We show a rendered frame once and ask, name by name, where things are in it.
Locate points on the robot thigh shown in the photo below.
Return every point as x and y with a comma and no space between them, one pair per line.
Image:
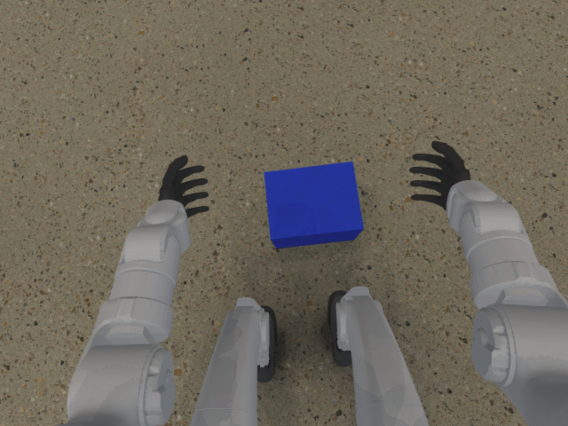
384,390
228,394

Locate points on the robot left thigh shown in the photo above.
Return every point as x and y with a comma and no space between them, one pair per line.
228,394

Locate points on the left robot hand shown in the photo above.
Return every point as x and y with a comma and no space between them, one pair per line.
173,189

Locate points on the robot left upper arm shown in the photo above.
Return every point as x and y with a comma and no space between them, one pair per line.
123,385

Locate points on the right robot hand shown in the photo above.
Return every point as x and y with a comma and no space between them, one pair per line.
453,171

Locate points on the left robot forearm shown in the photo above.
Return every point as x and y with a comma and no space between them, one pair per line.
138,310

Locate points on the robot right thigh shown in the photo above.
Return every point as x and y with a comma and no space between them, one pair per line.
384,390

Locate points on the robot right upper arm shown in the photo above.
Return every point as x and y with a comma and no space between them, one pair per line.
524,350

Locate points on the right robot forearm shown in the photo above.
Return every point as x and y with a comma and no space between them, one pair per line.
500,255

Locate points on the carton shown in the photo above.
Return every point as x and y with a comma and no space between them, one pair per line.
313,205

